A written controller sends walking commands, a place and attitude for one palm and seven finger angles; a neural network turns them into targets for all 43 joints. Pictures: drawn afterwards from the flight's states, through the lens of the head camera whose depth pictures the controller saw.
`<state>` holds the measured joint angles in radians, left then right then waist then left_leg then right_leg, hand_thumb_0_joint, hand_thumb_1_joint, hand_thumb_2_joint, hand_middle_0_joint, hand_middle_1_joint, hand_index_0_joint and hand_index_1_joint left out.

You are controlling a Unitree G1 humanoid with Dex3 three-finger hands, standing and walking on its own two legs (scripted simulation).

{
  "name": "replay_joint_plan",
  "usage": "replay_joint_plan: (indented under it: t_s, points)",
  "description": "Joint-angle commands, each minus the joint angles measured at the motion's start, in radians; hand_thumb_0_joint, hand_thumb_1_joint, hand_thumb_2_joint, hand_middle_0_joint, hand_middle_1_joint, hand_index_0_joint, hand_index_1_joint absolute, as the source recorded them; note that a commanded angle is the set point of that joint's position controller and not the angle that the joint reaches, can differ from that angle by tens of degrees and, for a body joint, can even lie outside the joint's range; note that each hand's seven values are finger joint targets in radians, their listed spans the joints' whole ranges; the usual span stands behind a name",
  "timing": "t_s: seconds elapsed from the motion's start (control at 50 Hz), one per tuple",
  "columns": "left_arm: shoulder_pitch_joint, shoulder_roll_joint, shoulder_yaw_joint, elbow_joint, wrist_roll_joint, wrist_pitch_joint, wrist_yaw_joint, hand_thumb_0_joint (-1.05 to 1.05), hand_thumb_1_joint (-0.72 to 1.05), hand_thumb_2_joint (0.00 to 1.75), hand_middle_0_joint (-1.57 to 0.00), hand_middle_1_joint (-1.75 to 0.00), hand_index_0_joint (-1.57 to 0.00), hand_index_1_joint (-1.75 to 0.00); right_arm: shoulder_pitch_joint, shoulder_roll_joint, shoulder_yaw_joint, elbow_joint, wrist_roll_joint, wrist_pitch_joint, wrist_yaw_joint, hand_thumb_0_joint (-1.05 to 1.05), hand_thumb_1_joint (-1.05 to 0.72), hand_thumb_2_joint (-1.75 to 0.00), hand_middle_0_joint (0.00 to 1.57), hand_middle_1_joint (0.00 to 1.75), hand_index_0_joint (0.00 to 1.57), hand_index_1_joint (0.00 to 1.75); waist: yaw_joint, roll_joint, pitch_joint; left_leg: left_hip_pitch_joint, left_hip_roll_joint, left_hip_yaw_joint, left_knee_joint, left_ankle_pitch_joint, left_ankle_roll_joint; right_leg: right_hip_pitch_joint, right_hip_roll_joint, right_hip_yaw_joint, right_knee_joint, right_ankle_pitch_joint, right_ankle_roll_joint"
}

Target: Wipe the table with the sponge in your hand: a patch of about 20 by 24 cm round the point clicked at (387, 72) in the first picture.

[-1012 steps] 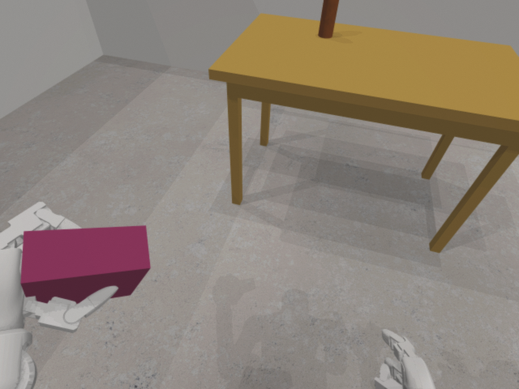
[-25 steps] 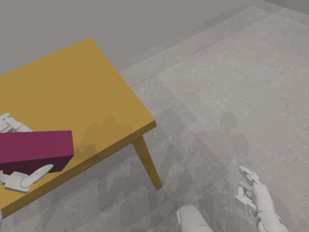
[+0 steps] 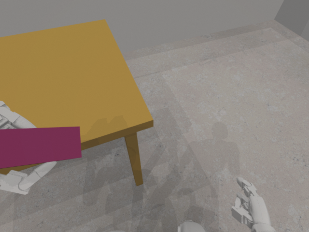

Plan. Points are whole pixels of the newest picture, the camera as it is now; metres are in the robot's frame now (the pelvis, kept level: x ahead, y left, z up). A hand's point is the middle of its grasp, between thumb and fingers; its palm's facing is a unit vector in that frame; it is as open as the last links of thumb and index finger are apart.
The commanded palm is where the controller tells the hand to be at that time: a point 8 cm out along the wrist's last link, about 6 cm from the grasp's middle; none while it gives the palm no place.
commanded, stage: shuffle to correct the standing spot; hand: left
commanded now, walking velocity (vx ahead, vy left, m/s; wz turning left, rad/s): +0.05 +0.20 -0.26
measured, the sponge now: (47, 147) +0.23 +0.20 +0.17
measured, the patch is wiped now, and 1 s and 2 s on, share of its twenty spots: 0.00 0.00 0.00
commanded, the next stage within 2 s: come to a stop and stand still in 1.56 s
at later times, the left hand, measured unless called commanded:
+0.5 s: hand out of the picture +0.20 +0.28 +0.21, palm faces +0.31 -0.83 -0.47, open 9.2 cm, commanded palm +0.14 +0.35 +0.20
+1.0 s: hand out of the picture +0.19 +0.38 +0.22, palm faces +0.34 -0.83 -0.44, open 9.2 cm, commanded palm +0.14 +0.45 +0.20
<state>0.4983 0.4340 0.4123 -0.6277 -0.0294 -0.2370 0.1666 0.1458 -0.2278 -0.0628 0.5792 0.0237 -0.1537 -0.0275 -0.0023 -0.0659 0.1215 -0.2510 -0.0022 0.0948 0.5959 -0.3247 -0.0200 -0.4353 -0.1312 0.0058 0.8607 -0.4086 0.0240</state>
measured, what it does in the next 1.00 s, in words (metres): steps to the left: left foot, then right foot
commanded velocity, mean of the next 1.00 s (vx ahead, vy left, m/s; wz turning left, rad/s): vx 0.08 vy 0.19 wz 0.00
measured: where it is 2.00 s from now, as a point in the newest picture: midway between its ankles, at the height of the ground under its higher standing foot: outside the picture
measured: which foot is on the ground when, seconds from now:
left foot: down 0.00-0.10, up 0.12-0.40, down 0.42-0.62, up 0.64-0.98, down 1.00-1.00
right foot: down 0.00-0.42, up 0.44-0.60, down 0.62-1.00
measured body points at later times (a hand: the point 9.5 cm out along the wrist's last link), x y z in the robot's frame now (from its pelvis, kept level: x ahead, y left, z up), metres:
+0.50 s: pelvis -0.03 +0.07 +0.01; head +0.01 +0.08 +0.45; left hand +0.18 +0.33 +0.23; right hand +0.09 -0.18 -0.09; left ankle -0.04 +0.23 -0.72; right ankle +0.01 -0.04 -0.68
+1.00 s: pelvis -0.03 +0.17 +0.00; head +0.00 +0.16 +0.45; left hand +0.17 +0.42 +0.24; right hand +0.14 -0.09 -0.07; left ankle -0.03 +0.37 -0.72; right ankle +0.00 +0.03 -0.72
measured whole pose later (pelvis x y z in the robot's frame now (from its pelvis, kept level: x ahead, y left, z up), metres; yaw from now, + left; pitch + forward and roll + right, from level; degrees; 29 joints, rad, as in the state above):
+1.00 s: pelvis -0.03 +0.17 +0.00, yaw -2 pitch +0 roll +3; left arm 0.44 0.41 0.36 -0.63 -0.05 -0.23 0.16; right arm 0.20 -0.27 -0.05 0.56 0.01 -0.16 -0.04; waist 0.00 -0.03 0.06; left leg -0.25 0.09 0.03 0.53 -0.30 0.00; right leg -0.43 -0.16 -0.06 0.74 -0.34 0.02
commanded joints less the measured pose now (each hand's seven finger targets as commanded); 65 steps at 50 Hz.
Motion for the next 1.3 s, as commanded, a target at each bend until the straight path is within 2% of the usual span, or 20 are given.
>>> replay_joint_plan:
  t_s: [0.0,0.04,0.08,0.12,0.32,0.36,0.4,0.46,0.56,0.6,0.64,0.7,0.86,0.92,0.96,1.02,1.1,1.12,1.16,1.28]
  points:
    - [-0.011,0.169,0.173,-0.123,-0.01,-0.054,0.012,0.0,0.1,1.3,-1.2,-1.6,-1.2,-1.6,0.017,-0.101,-0.007,-0.112,0.016,-0.038,0.02,0.0,-0.9,-0.9,0.2,0.3,0.2,0.3,-0.004,0.379,-0.165,0.086,0.189,-0.108,-0.125,0.578,0.156,-0.003,0.082,-0.125,-0.042,-0.039,-0.026]
    - [-0.072,0.147,0.16,-0.032,-0.018,-0.041,0.002,0.0,0.1,1.3,-1.2,-1.6,-1.2,-1.6,0.013,-0.114,-0.009,-0.11,0.024,-0.012,0.022,0.0,-0.9,-0.9,0.2,0.3,0.2,0.3,0.025,0.195,-0.163,-0.056,0.143,-0.034,-0.002,0.291,0.098,0.243,0.081,-0.135,-0.344,0.209,-0.022]
    - [-0.116,0.157,0.13,0.068,-0.021,-0.007,-0.007,0.0,0.1,1.3,-1.2,-1.6,-1.2,-1.6,0.008,-0.083,-0.002,-0.12,0.014,0.011,0.014,0.0,-0.9,-0.9,0.2,0.3,0.2,0.3,0.001,-0.203,-0.145,-0.27,0.005,-0.007,0.346,-0.119,0.041,0.331,-0.167,0.279,-0.547,0.33,-0.087]
    - [-0.146,0.117,0.092,0.099,-0.031,0.01,-0.022,0.0,0.1,1.3,-1.2,-1.6,-1.2,-1.6,0.024,-0.118,-0.007,-0.13,0.017,0.025,0.021,0.0,-0.9,-0.9,0.2,0.3,0.2,0.3,0.003,-0.246,-0.131,-0.284,0.017,-0.156,0.554,-0.089,0.011,0.192,-0.286,0.46,-0.679,0.06,-0.099]
    - [-0.186,0.181,0.068,-0.266,-0.015,-0.02,0.011,0.0,0.1,1.3,-1.2,-1.6,-1.2,-1.6,0.0,-0.064,0.022,-0.138,-0.017,-0.01,-0.004,0.0,-0.9,-0.9,0.2,0.3,0.2,0.3,0.007,-0.033,-0.225,0.111,0.011,-0.009,-0.05,-0.034,0.053,-0.005,-0.177,0.13,-0.55,-0.218,-0.119]
    - [-0.157,0.192,0.083,-0.331,-0.016,-0.04,0.008,0.0,0.1,1.3,-1.2,-1.6,-1.2,-1.6,0.034,-0.069,0.021,-0.133,-0.016,-0.033,-0.017,0.0,-0.9,-0.9,0.2,0.3,0.2,0.3,-0.008,0.193,-0.268,0.177,0.001,-0.008,-0.234,-0.023,0.063,0.051,-0.08,0.023,-0.302,-0.139,-0.067]
    - [-0.131,0.185,0.121,-0.34,-0.006,-0.058,0.015,0.0,0.1,1.3,-1.2,-1.6,-1.2,-1.6,0.03,-0.107,0.0,-0.141,-0.01,-0.063,-0.018,0.0,-0.9,-0.9,0.2,0.3,0.2,0.3,-0.004,0.578,-0.195,0.129,0.23,-0.3,-0.335,0.149,0.188,-0.092,0.125,-0.146,0.187,-0.165,0.0]
    - [-0.016,0.188,0.182,-0.199,-0.016,-0.079,0.011,0.0,0.1,1.3,-1.2,-1.6,-1.2,-1.6,0.068,-0.106,-0.021,-0.098,0.002,-0.08,0.008,0.0,-0.9,-0.9,0.2,0.3,0.2,0.3,-0.008,0.435,-0.17,0.101,0.225,-0.295,-0.217,0.478,0.23,-0.228,0.086,-0.051,0.298,-0.088,-0.019]
    - [0.097,0.114,0.152,0.03,-0.03,-0.031,-0.02,0.0,0.1,1.3,-1.2,-1.6,-1.2,-1.6,0.076,-0.124,-0.02,-0.095,0.013,-0.018,0.019,0.0,-0.9,-0.9,0.2,0.3,0.2,0.3,0.027,0.141,-0.234,-0.126,0.147,-0.136,0.019,0.292,0.11,0.339,0.093,-0.14,-0.356,0.238,-0.023]
    - [0.04,0.149,0.153,0.09,-0.029,-0.023,-0.02,0.0,0.1,1.3,-1.2,-1.6,-1.2,-1.6,0.064,-0.094,-0.007,-0.1,0.015,-0.021,0.016,0.0,-0.9,-0.9,0.2,0.3,0.2,0.3,0.006,-0.197,-0.237,-0.373,0.022,-0.067,0.39,-0.051,0.054,0.549,-0.176,0.192,-0.47,0.474,-0.113]
    - [-0.023,0.126,0.128,0.102,-0.039,-0.027,-0.025,0.0,0.1,1.3,-1.2,-1.6,-1.2,-1.6,0.076,-0.134,-0.019,-0.092,0.018,-0.001,0.036,0.0,-0.9,-0.9,0.2,0.3,0.2,0.3,-0.001,-0.249,-0.233,-0.443,0.014,-0.193,0.688,-0.077,0.011,0.437,-0.312,0.416,-0.536,0.534,-0.104]
    - [-0.013,0.141,0.121,0.041,-0.037,-0.038,-0.022,0.0,0.1,1.3,-1.2,-1.6,-1.2,-1.6,0.02,-0.11,-0.005,-0.094,0.011,0.008,0.041,0.0,-0.9,-0.9,0.2,0.3,0.2,0.3,0.008,-0.169,-0.161,-0.417,0.083,-0.217,0.714,0.021,-0.008,0.265,-0.281,0.255,-0.498,0.384,-0.19]
    - [-0.164,0.193,0.098,-0.219,-0.018,-0.039,0.02,0.0,0.1,1.3,-1.2,-1.6,-1.2,-1.6,-0.02,-0.052,0.014,-0.106,-0.023,-0.041,-0.008,0.0,-0.9,-0.9,0.2,0.3,0.2,0.3,0.026,-0.076,-0.174,0.076,0.048,0.006,0.064,0.029,0.036,-0.04,-0.22,0.106,-0.528,-0.181,-0.15]
    - [-0.124,0.163,0.108,-0.178,-0.021,-0.047,0.014,0.0,0.1,1.3,-1.2,-1.6,-1.2,-1.6,0.023,-0.058,0.004,-0.105,-0.014,-0.045,-0.018,0.0,-0.9,-0.9,0.2,0.3,0.2,0.3,0.003,0.137,-0.2,0.146,-0.013,0.066,-0.128,0.015,0.032,0.019,-0.109,0.028,-0.356,-0.109,-0.097]
    - [-0.099,0.1,0.09,-0.157,-0.027,-0.048,0.008,0.0,0.1,1.3,-1.2,-1.6,-1.2,-1.6,0.036,-0.102,-0.011,-0.118,0.008,-0.052,-0.016,0.0,-0.9,-0.9,0.2,0.3,0.2,0.3,-0.003,0.442,-0.184,0.174,0.2,-0.244,-0.262,0.133,0.134,-0.102,0.079,-0.125,0.066,-0.091,-0.014]
    - [-0.024,0.128,0.151,0.032,-0.028,-0.063,-0.007,0.0,0.1,1.3,-1.2,-1.6,-1.2,-1.6,0.069,-0.125,-0.043,-0.094,0.022,-0.044,0.0,0.0,-0.9,-0.9,0.2,0.3,0.2,0.3,-0.001,0.307,-0.151,0.078,0.27,-0.298,-0.226,0.427,0.224,-0.225,0.088,-0.095,0.314,-0.099,-0.007]
    - [-0.055,0.12,0.128,0.004,-0.021,-0.039,-0.021,0.0,0.1,1.3,-1.2,-1.6,-1.2,-1.6,0.02,-0.098,-0.012,-0.111,0.022,-0.027,0.015,0.0,-0.9,-0.9,0.2,0.3,0.2,0.3,0.037,0.236,-0.195,-0.134,0.156,-0.093,-0.014,0.251,0.121,0.243,0.09,-0.118,-0.26,0.113,-0.023]
    - [-0.058,0.109,0.094,-0.017,-0.015,-0.026,-0.021,0.0,0.1,1.3,-1.2,-1.6,-1.2,-1.6,0.027,-0.081,-0.002,-0.11,0.02,-0.025,0.018,0.0,-0.9,-0.9,0.2,0.3,0.2,0.3,0.041,0.075,-0.223,-0.194,0.088,-0.062,0.191,0.158,0.099,0.374,0.053,-0.048,-0.408,0.217,-0.036]
    - [-0.086,0.167,0.117,-0.037,-0.024,-0.01,-0.012,0.0,0.1,1.3,-1.2,-1.6,-1.2,-1.6,-0.005,-0.079,0.011,-0.122,0.009,-0.024,0.017,0.0,-0.9,-0.9,0.2,0.3,0.2,0.3,0.012,-0.213,-0.241,-0.443,-0.032,-0.087,0.604,-0.135,0.039,0.487,-0.257,0.437,-0.538,0.484,-0.123]
    - [-0.071,0.188,0.149,-0.137,-0.022,-0.054,0.009,0.0,0.1,1.3,-1.2,-1.6,-1.2,-1.6,-0.01,-0.087,0.021,-0.091,-0.002,0.004,0.029,0.0,-0.9,-0.9,0.2,0.3,0.2,0.3,0.015,-0.064,-0.199,-0.39,0.093,-0.183,0.609,0.053,0.006,0.303,-0.254,0.189,-0.48,0.543,-0.197]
